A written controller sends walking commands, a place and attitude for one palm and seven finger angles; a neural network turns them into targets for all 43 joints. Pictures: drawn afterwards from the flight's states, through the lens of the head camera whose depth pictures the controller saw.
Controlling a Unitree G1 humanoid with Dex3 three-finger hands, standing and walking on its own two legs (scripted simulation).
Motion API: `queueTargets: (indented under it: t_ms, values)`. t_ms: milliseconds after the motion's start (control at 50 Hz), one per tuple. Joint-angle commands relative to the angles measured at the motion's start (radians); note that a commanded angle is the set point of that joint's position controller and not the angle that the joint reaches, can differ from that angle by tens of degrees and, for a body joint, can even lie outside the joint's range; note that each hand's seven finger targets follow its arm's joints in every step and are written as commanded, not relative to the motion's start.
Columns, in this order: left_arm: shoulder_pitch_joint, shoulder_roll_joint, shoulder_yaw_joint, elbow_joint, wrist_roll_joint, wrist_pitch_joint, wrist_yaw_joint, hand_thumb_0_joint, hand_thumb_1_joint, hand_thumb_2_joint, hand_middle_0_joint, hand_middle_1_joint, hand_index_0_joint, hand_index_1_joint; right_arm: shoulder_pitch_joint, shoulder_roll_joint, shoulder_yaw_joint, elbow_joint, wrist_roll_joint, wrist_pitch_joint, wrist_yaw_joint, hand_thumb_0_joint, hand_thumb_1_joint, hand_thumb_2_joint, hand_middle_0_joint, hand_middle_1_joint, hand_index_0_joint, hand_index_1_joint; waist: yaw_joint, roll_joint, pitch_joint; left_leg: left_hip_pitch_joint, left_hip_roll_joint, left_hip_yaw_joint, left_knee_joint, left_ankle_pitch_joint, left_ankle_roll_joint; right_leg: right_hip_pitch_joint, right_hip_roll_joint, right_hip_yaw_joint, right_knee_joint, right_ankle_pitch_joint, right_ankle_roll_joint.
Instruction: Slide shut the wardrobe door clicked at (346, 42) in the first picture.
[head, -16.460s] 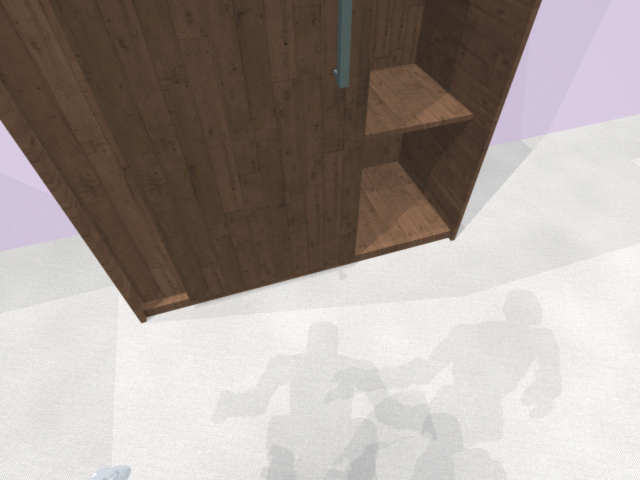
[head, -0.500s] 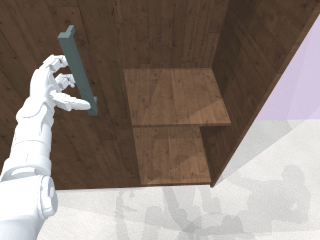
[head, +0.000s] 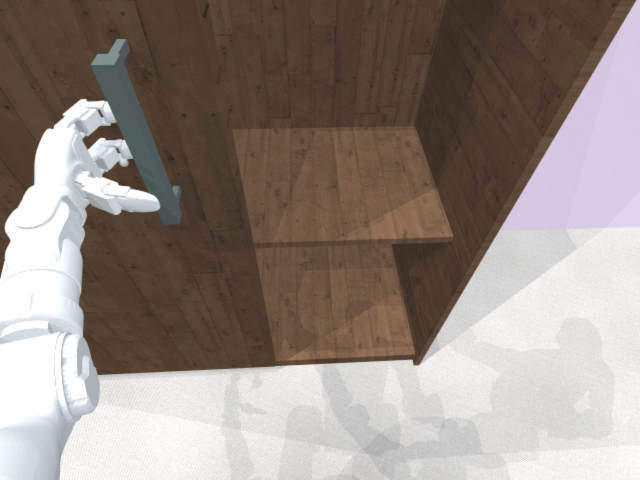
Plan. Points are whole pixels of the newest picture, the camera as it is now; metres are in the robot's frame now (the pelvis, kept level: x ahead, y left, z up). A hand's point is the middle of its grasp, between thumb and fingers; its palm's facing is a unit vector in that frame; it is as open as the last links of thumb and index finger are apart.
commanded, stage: slide the fingers in behind the handle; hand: left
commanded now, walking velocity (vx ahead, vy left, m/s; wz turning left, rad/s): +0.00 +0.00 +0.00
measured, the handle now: (149, 143) +0.50 +0.21 +0.16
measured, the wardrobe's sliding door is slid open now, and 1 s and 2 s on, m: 0.45 0.45 0.45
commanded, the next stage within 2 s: grip the handle and tug to test in 1.54 s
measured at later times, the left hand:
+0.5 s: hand (138, 169) +0.44 +0.21 +0.16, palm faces +0.04 -1.00 +0.00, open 14.0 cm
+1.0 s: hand (155, 171) +0.44 +0.19 +0.16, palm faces +0.05 -1.00 +0.00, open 14.0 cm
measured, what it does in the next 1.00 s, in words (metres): stands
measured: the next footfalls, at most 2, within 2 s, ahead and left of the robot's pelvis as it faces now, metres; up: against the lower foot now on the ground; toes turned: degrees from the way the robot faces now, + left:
none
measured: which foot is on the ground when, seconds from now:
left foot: down 0.00-1.00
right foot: down 0.00-1.00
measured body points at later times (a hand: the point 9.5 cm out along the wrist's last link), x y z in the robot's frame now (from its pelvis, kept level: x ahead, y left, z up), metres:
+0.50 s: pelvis +0.01 +0.01 +0.00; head +0.03 +0.00 +0.45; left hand +0.43 +0.26 +0.17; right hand +0.11 -0.25 -0.11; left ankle +0.00 +0.09 -0.73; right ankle -0.02 -0.09 -0.73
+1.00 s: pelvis +0.01 +0.00 +0.00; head +0.02 +0.00 +0.45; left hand +0.43 +0.24 +0.16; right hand +0.09 -0.26 -0.11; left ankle +0.00 +0.09 -0.73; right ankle -0.02 -0.09 -0.73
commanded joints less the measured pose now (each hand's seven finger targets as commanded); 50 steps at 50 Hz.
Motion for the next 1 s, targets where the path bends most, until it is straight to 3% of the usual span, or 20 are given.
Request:
queueTargets:
  t_ms: [0, 40, 80, 160, 220, 260, 320, 360, 400, 540, 600, 640, 700, 720, 780, 840, 880, 920, 960, 980]
  values:
    - [-0.389, 0.271, 0.057, -0.270, -0.028, -0.052, 0.004, 0.000, -0.500, 0.300, -0.300, -1.200, -0.300, -1.200, 0.013, -0.145, -0.051, -0.121, 0.006, -0.036, -0.013, 0.000, -0.900, -0.900, 0.200, 0.300, 0.200, 0.300, 0.021, 0.046, -0.332, 0.224, 0.009, -0.064, -0.034, 0.271, 0.016, 0.084, -0.031, 0.057, -0.046, 0.329, 0.020]
    - [-0.392, 0.238, 0.034, -0.301, -0.040, -0.043, 0.002, 0.000, -0.500, 0.300, -0.300, -1.200, -0.300, -1.200, 0.005, -0.143, -0.052, -0.124, 0.008, -0.035, -0.012, 0.000, -0.900, -0.900, 0.200, 0.300, 0.200, 0.300, 0.010, 0.031, -0.305, 0.223, 0.012, -0.061, -0.035, 0.270, 0.019, 0.074, -0.028, 0.055, -0.051, 0.332, 0.023]
    - [-0.337, 0.263, 0.066, -0.329, -0.045, -0.029, 0.005, 0.000, -0.500, 0.300, -0.300, -1.200, -0.300, -1.200, -0.002, -0.144, -0.054, -0.133, 0.009, -0.036, -0.013, 0.000, -0.900, -0.900, 0.200, 0.300, 0.200, 0.300, 0.027, 0.027, -0.312, 0.221, 0.012, -0.060, -0.038, 0.277, 0.018, 0.091, -0.029, 0.055, -0.051, 0.338, 0.021]
    - [-0.382, 0.209, 0.024, -0.428, -0.044, -0.020, 0.027, 0.000, -0.500, 0.300, -0.300, -1.200, -0.300, -1.200, -0.016, -0.135, -0.054, -0.136, 0.008, -0.043, -0.012, 0.000, -0.900, -0.900, 0.200, 0.300, 0.200, 0.300, 0.015, 0.061, -0.321, 0.276, 0.017, -0.074, -0.039, 0.304, 0.013, 0.060, -0.025, 0.047, -0.052, 0.327, 0.019]
    - [-0.378, 0.208, 0.034, -0.394, -0.048, -0.005, 0.046, 0.000, -0.500, 0.300, -0.300, -1.200, -0.300, -1.200, -0.018, -0.134, -0.052, -0.121, 0.006, -0.044, -0.016, 0.000, -0.900, -0.900, 0.200, 0.300, 0.200, 0.300, 0.012, 0.016, -0.278, 0.246, 0.018, -0.069, -0.040, 0.281, 0.015, 0.060, -0.029, 0.046, -0.061, 0.311, 0.019]
    - [-0.392, 0.180, 0.005, -0.419, -0.034, -0.004, 0.054, 0.000, -0.500, 0.300, -0.300, -1.200, -0.300, -1.200, -0.031, -0.128, -0.051, -0.129, 0.010, -0.048, -0.014, 0.000, -0.900, -0.900, 0.200, 0.300, 0.200, 0.300, 0.010, 0.063, -0.290, 0.275, 0.017, -0.070, -0.043, 0.284, 0.010, 0.042, -0.028, 0.047, -0.056, 0.303, 0.019]
    - [-0.374, 0.144, -0.015, -0.449, -0.030, -0.004, 0.066, 0.000, -0.500, 0.300, -0.300, -1.200, -0.300, -1.200, -0.030, -0.126, -0.054, -0.124, 0.004, -0.053, -0.009, 0.000, -0.900, -0.900, 0.200, 0.300, 0.200, 0.300, 0.018, 0.075, -0.332, 0.332, 0.024, -0.087, -0.030, 0.378, 0.000, 0.041, -0.029, 0.040, -0.045, 0.339, 0.011]
    - [-0.341, 0.119, -0.019, -0.441, -0.038, 0.008, 0.071, 0.000, -0.500, 0.300, -0.300, -1.200, -0.300, -1.200, -0.038, -0.124, -0.055, -0.127, 0.006, -0.052, -0.006, 0.000, -0.900, -0.900, 0.200, 0.300, 0.200, 0.300, 0.021, 0.036, -0.331, 0.332, 0.025, -0.085, -0.034, 0.377, -0.001, 0.048, -0.027, 0.039, -0.047, 0.347, 0.016]
    - [-0.355, 0.097, -0.035, -0.411, -0.037, 0.023, 0.077, 0.000, -0.500, 0.300, -0.300, -1.200, -0.300, -1.200, -0.047, -0.123, -0.053, -0.122, 0.009, -0.050, -0.007, 0.000, -0.900, -0.900, 0.200, 0.300, 0.200, 0.300, 0.017, 0.020, -0.279, 0.308, 0.026, -0.088, -0.042, 0.349, -0.002, 0.028, -0.028, 0.032, -0.050, 0.325, 0.015]
    - [-0.380, 0.143, -0.001, -0.420, -0.021, 0.017, 0.107, 0.000, -0.500, 0.300, -0.300, -1.200, -0.300, -1.200, -0.050, -0.119, -0.047, -0.128, 0.003, -0.040, -0.006, 0.000, -0.900, -0.900, 0.200, 0.300, 0.200, 0.300, 0.026, 0.004, -0.300, 0.282, 0.019, -0.076, -0.044, 0.339, 0.004, 0.079, -0.031, 0.047, -0.050, 0.346, 0.016]
    - [-0.410, 0.087, -0.051, -0.460, -0.023, 0.004, 0.102, 0.000, -0.500, 0.300, -0.300, -1.200, -0.300, -1.200, -0.060, -0.112, -0.049, -0.131, 0.007, -0.043, -0.006, 0.000, -0.900, -0.900, 0.200, 0.300, 0.200, 0.300, 0.016, 0.049, -0.307, 0.331, 0.023, -0.080, -0.043, 0.362, -0.002, 0.052, -0.030, 0.043, -0.051, 0.342, 0.014]
    - [-0.391, 0.101, -0.030, -0.458, -0.026, 0.002, 0.104, 0.000, -0.500, 0.300, -0.300, -1.200, -0.300, -1.200, -0.055, -0.114, -0.049, -0.129, 0.005, -0.046, -0.002, 0.000, -0.900, -0.900, 0.200, 0.300, 0.200, 0.300, 0.027, 0.043, -0.317, 0.336, 0.023, -0.088, -0.045, 0.366, -0.004, 0.059, -0.027, 0.042, -0.054, 0.334, 0.012]
    - [-0.353, 0.065, -0.044, -0.459, -0.034, 0.018, 0.105, 0.000, -0.500, 0.300, -0.300, -1.200, -0.300, -1.200, -0.061, -0.111, -0.052, -0.130, 0.005, -0.050, -0.001, 0.000, -0.900, -0.900, 0.200, 0.300, 0.200, 0.300, 0.032, 0.041, -0.308, 0.341, 0.024, -0.086, -0.050, 0.376, -0.006, 0.058, -0.026, 0.038, -0.058, 0.340, 0.012]
    - [-0.329, 0.087, -0.028, -0.433, -0.032, 0.025, 0.110, 0.000, -0.500, 0.300, -0.300, -1.200, -0.300, -1.200, -0.055, -0.116, -0.052, -0.123, 0.003, -0.045, -0.001, 0.000, -0.900, -0.900, 0.200, 0.300, 0.200, 0.300, 0.036, 0.002, -0.295, 0.307, 0.023, -0.082, -0.051, 0.359, -0.003, 0.078, -0.027, 0.038, -0.062, 0.334, 0.012]
    - [-0.347, 0.037, -0.066, -0.475, -0.031, 0.033, 0.118, 0.000, -0.500, 0.300, -0.300, -1.200, -0.300, -1.200, -0.067, -0.109, -0.053, -0.131, 0.007, -0.048, 0.002, 0.000, -0.900, -0.900, 0.200, 0.300, 0.200, 0.300, 0.031, 0.036, -0.300, 0.327, 0.021, -0.080, -0.057, 0.361, -0.004, 0.068, -0.027, 0.038, -0.061, 0.337, 0.013]
    - [-0.338, 0.097, -0.015, -0.474, -0.028, 0.032, 0.132, 0.000, -0.500, 0.300, -0.300, -1.200, -0.300, -1.200, -0.059, -0.114, -0.054, -0.125, 0.003, -0.044, 0.000, 0.000, -0.900, -0.900, 0.200, 0.300, 0.200, 0.300, 0.039, -0.019, -0.304, 0.299, 0.020, -0.073, -0.060, 0.357, 0.002, 0.107, -0.026, 0.043, -0.064, 0.356, 0.016]
    - [-0.344, 0.077, -0.030, -0.475, -0.025, 0.033, 0.135, 0.000, -0.500, 0.300, -0.300, -1.200, -0.300, -1.200, -0.068, -0.108, -0.051, -0.126, 0.004, -0.045, -0.001, 0.000, -0.900, -0.900, 0.200, 0.300, 0.200, 0.300, 0.036, 0.011, -0.290, 0.296, 0.018, -0.068, -0.062, 0.335, 0.004, 0.099, -0.028, 0.047, -0.068, 0.343, 0.016]
    - [-0.357, 0.114, -0.010, -0.462, -0.020, 0.026, 0.140, 0.000, -0.500, 0.300, -0.300, -1.200, -0.300, -1.200, -0.063, -0.111, -0.050, -0.118, 0.002, -0.042, -0.003, 0.000, -0.900, -0.900, 0.200, 0.300, 0.200, 0.300, 0.036, -0.016, -0.269, 0.265, 0.016, -0.066, -0.064, 0.300, 0.007, 0.110, -0.030, 0.047, -0.073, 0.320, 0.015]
    - [-0.389, 0.063, -0.058, -0.480, -0.017, 0.021, 0.137, 0.000, -0.500, 0.300, -0.300, -1.200, -0.300, -1.200, -0.072, -0.103, -0.049, -0.126, 0.006, -0.045, -0.003, 0.000, -0.900, -0.900, 0.200, 0.300, 0.200, 0.300, 0.026, 0.044, -0.276, 0.289, 0.014, -0.060, -0.065, 0.301, 0.006, 0.093, -0.030, 0.052, -0.072, 0.324, 0.016]
    - [-0.399, 0.060, -0.054, -0.475, -0.017, 0.018, 0.138, 0.000, -0.500, 0.300, -0.300, -1.200, -0.300, -1.200, -0.065, -0.103, -0.050, -0.122, 0.005, -0.049, -0.003, 0.000, -0.900, -0.900, 0.200, 0.300, 0.200, 0.300, 0.023, 0.038, -0.286, 0.303, 0.015, -0.067, -0.063, 0.301, 0.005, 0.081, -0.028, 0.049, -0.072, 0.315, 0.015]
